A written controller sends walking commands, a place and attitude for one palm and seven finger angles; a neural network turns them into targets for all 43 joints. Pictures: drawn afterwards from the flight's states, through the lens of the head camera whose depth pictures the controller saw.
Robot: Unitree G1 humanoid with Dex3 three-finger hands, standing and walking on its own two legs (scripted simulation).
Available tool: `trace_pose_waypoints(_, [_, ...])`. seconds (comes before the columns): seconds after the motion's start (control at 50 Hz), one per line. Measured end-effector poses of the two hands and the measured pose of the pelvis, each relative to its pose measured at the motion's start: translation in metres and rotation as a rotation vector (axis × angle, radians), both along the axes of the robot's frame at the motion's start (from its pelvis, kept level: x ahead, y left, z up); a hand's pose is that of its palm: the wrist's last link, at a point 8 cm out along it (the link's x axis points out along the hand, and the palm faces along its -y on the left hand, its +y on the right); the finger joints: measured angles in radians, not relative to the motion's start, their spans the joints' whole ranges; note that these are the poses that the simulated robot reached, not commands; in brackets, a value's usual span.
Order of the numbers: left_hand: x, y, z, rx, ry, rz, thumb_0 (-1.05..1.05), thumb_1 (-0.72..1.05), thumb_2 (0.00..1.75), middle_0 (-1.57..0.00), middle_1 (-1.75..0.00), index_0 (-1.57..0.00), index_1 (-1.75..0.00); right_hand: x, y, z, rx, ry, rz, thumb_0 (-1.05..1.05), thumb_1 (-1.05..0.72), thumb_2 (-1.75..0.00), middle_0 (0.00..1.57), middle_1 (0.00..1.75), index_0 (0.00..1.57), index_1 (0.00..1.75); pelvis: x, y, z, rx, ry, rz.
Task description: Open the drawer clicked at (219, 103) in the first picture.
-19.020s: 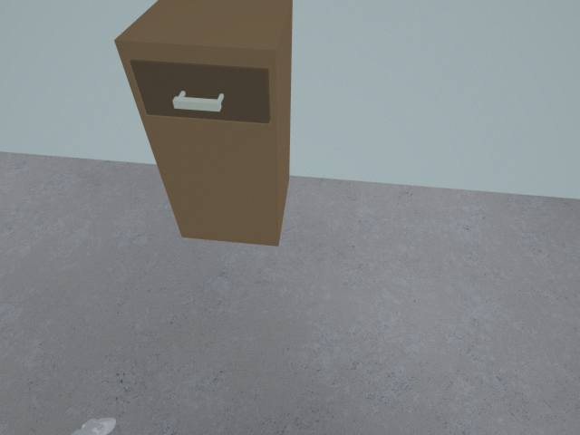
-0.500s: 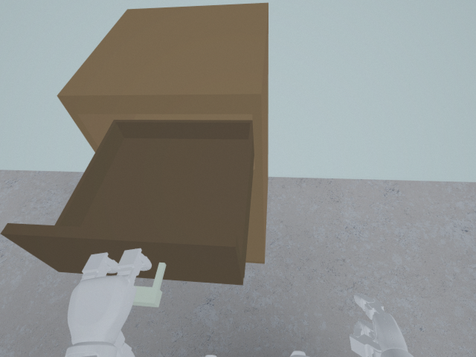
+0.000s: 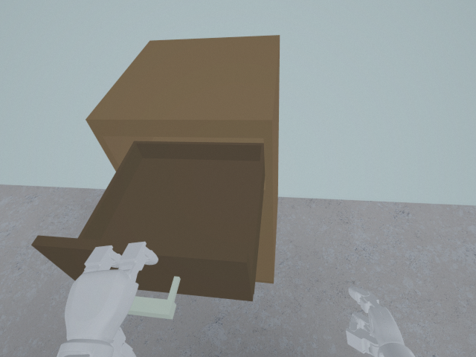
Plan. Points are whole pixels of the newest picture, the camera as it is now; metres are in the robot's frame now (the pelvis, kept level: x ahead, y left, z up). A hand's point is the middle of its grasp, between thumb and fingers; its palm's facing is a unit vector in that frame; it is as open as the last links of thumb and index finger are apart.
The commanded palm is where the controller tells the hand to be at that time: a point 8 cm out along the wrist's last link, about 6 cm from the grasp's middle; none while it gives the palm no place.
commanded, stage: lift the hand off the handle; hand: left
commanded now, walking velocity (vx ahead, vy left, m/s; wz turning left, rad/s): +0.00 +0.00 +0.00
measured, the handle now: (141, 292) +0.23 +0.22 -0.03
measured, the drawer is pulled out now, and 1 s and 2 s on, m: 0.30 0.30 0.30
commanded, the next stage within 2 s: draw the hand back to the body in 0.56 s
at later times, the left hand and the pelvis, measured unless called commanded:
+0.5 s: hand (101, 284) +0.18 +0.21 +0.12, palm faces +0.12 -0.16 -0.98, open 13.8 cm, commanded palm +0.15 +0.21 +0.17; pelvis +0.01 +0.01 +0.02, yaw +0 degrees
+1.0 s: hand (80, 281) +0.18 +0.23 +0.12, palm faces +0.08 -0.15 -0.99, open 13.8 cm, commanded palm +0.15 +0.23 +0.18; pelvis +0.01 +0.02 +0.02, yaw +0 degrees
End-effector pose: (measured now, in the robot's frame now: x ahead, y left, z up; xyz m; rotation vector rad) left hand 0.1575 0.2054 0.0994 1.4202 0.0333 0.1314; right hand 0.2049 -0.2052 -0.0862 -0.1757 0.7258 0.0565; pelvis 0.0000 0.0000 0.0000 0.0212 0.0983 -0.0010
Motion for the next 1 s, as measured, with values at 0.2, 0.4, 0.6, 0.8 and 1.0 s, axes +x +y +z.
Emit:
trace_pose_waypoints(0.2, [0.005, -0.001, 0.028, 0.004, -0.028, -0.013, 0.00, -0.49, 0.30, -0.32, -1.20, -0.32, -1.20, 0.003, 0.009, 0.008, 0.033, -0.005, 0.014, 0.01, -0.91, -0.90, 0.20, 0.30, 0.20, 0.30, 0.004, 0.002, 0.008, -0.004, -0.034, -0.008])
trace_pose_waypoints(0.4, [0.001, 0.008, 0.056, -0.005, -0.033, -0.012, 0.00, -0.49, 0.30, -0.32, -1.20, -0.32, -1.20, 0.009, 0.010, 0.022, 0.028, -0.026, 0.024, 0.01, -0.91, -0.90, 0.20, 0.30, 0.20, 0.30, 0.007, 0.006, 0.016, -0.014, -0.065, -0.010])
trace_pose_waypoints(0.6, [0.000, 0.009, 0.068, -0.019, -0.039, -0.032, 0.00, -0.49, 0.30, -0.32, -1.20, -0.32, -1.20, 0.015, 0.018, 0.031, 0.026, -0.040, 0.044, 0.01, -0.91, -0.90, 0.20, 0.30, 0.20, 0.30, 0.005, 0.012, 0.020, -0.020, -0.084, -0.006])
trace_pose_waypoints(0.8, [0.003, 0.013, 0.069, -0.002, -0.036, -0.054, 0.00, -0.49, 0.30, -0.32, -1.20, -0.32, -1.20, 0.011, 0.031, 0.032, 0.045, -0.034, 0.057, 0.01, -0.91, -0.90, 0.20, 0.30, 0.20, 0.30, 0.005, 0.015, 0.021, -0.024, -0.090, -0.016])
trace_pose_waypoints(1.0, [0.000, 0.035, 0.075, -0.002, -0.010, -0.002, 0.00, -0.49, 0.30, -0.32, -1.20, -0.32, -1.20, 0.009, 0.028, 0.031, 0.014, -0.008, 0.048, 0.01, -0.91, -0.90, 0.20, 0.30, 0.20, 0.30, 0.006, 0.019, 0.023, -0.029, -0.095, -0.004])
